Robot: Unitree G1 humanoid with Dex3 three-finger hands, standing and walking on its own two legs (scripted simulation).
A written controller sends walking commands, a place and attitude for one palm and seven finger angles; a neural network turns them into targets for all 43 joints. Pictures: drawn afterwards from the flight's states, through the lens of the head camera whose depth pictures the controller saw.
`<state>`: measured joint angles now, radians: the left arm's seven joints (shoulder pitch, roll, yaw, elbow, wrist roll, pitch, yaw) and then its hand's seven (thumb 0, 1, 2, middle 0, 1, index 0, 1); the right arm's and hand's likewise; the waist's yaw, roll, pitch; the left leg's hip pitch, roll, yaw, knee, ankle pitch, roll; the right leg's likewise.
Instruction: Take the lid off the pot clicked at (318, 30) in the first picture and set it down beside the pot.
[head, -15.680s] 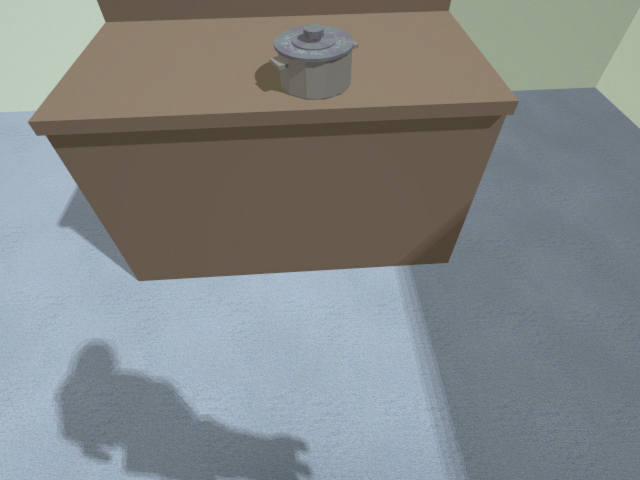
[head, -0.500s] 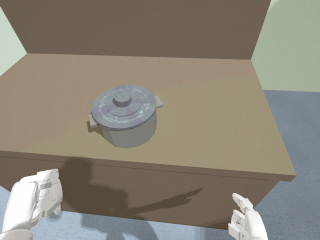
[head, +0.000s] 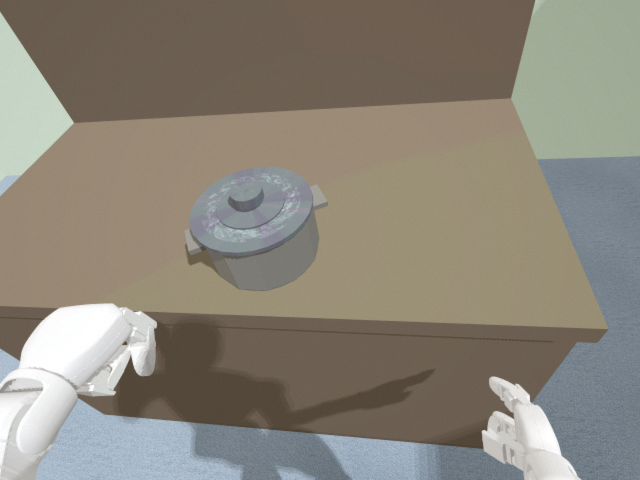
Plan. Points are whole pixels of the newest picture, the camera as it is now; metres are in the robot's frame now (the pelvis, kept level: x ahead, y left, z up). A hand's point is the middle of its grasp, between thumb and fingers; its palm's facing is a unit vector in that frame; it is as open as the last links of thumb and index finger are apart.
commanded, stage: reach forward and open the fingers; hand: left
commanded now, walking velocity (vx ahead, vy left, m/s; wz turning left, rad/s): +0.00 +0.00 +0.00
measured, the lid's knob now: (247, 194) +0.50 +0.18 +0.09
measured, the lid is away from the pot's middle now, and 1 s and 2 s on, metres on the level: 0.00 0.00 0.00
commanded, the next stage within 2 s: move the open hand above the knob in 0.66 s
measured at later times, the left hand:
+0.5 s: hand (106, 308) +0.26 +0.27 +0.13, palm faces -0.14 -0.04 -0.99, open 9.2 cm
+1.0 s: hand (130, 262) +0.31 +0.26 +0.15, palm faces -0.15 -0.03 -0.99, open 9.9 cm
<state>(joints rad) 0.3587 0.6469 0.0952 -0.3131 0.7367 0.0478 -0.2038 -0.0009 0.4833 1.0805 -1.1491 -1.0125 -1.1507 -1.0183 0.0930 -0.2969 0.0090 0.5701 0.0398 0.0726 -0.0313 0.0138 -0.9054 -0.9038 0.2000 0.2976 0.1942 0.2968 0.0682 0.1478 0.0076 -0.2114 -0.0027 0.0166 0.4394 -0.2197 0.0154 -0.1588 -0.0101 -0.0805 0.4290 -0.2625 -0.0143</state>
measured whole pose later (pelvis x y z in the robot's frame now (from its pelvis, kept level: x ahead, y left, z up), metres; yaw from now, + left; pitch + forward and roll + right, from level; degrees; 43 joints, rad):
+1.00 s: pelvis -0.02 +0.02 +0.00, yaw +1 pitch +0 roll +0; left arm -0.29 0.64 -0.06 -0.03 0.79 0.17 -0.38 0.00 -0.29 1.46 -0.87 -0.08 -0.87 -0.08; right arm 0.07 -0.29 0.05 0.58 0.06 0.09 0.01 0.01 -0.90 -0.90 0.20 0.30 0.19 0.30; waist 0.05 0.13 0.03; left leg -0.23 -0.04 0.02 0.41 -0.17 0.04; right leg -0.19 -0.05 -0.08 0.43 -0.23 0.01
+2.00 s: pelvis +0.00 +0.01 +0.00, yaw +0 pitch +3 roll +1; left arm -0.76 0.54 -0.22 0.44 0.85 0.23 -0.41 0.00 -0.29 1.47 -0.86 -0.08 -0.87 -0.08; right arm 0.14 -0.30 0.03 0.62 0.09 0.13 0.01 0.01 -0.91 -0.90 0.20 0.30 0.19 0.30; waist -0.02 0.10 0.00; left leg -0.28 -0.04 0.02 0.45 -0.22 0.04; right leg -0.25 -0.04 -0.07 0.48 -0.28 0.00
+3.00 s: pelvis +0.01 +0.01 +0.00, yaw +0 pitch +5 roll +0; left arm -0.95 0.49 -0.26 0.68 0.88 0.23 -0.39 0.00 -0.29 1.47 -0.86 -0.08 -0.87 -0.08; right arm 0.16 -0.29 0.03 0.64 0.09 0.13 -0.01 0.01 -0.91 -0.90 0.20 0.30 0.19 0.30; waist -0.04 0.08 -0.02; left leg -0.32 -0.03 0.02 0.45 -0.23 0.03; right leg -0.28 -0.04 -0.07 0.47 -0.28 0.00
